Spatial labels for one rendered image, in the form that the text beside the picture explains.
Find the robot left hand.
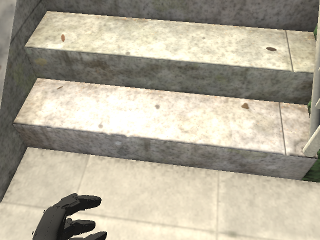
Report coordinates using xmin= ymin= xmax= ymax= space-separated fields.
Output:
xmin=32 ymin=193 xmax=107 ymax=240

